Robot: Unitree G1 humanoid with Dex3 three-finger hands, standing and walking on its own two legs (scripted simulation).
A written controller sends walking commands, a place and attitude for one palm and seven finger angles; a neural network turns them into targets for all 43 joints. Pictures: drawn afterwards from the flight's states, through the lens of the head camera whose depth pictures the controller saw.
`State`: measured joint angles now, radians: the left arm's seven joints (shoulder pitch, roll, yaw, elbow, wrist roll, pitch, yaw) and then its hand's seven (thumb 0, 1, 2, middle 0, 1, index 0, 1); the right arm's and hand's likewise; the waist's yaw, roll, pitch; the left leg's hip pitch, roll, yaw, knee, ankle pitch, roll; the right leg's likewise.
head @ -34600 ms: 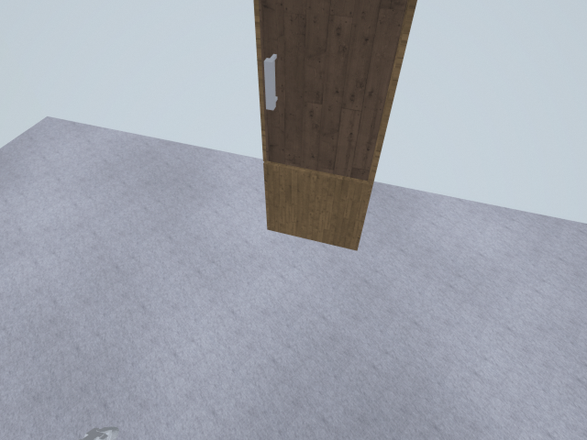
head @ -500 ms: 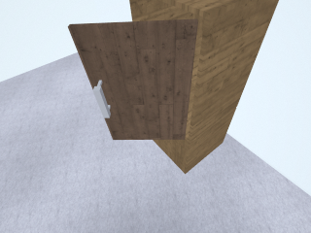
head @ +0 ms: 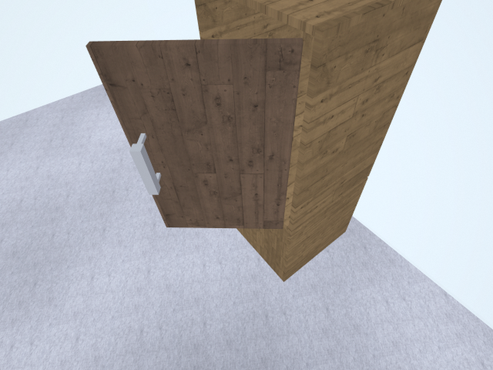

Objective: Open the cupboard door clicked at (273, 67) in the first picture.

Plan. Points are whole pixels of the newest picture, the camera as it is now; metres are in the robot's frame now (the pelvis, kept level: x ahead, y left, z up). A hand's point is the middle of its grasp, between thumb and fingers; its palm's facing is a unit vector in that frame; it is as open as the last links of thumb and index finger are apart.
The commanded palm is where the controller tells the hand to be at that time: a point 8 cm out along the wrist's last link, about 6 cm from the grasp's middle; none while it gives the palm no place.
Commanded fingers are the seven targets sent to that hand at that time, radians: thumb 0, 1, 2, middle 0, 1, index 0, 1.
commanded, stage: come to a stop and stand still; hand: left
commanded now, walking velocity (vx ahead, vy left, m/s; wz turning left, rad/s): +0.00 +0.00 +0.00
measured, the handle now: (148, 164) +0.55 +0.27 -0.03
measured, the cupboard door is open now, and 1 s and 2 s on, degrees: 50 50 50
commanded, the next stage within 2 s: look again from close up in 0.50 s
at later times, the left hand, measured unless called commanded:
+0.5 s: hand out of the picture +0.03 +0.17 -0.17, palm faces +0.03 -0.98 -0.22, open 7.3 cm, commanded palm none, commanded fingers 0.00 0.90 0.90 -0.20 -0.30 -0.20 -0.30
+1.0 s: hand out of the picture +0.02 +0.18 -0.17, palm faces +0.03 -0.98 -0.21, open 7.4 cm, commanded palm none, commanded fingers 0.00 0.90 0.90 -0.20 -0.30 -0.20 -0.30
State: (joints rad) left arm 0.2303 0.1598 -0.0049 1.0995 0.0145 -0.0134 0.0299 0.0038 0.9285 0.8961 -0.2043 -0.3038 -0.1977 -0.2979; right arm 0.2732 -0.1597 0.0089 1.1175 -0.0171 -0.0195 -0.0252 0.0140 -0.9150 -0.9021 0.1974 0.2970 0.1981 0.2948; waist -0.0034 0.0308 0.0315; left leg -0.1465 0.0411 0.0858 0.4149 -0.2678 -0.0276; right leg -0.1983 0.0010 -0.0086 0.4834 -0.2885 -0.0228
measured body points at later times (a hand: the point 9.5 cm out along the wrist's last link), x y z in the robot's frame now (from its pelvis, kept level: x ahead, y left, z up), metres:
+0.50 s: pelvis +0.02 -0.01 +0.00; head +0.04 -0.02 +0.45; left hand +0.03 +0.22 -0.15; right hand +0.04 -0.23 -0.16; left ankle -0.03 +0.13 -0.74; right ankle -0.02 -0.10 -0.74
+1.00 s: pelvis +0.01 +0.00 +0.00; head +0.03 -0.01 +0.45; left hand +0.02 +0.23 -0.15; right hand +0.01 -0.22 -0.16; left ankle -0.03 +0.13 -0.74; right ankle -0.02 -0.10 -0.74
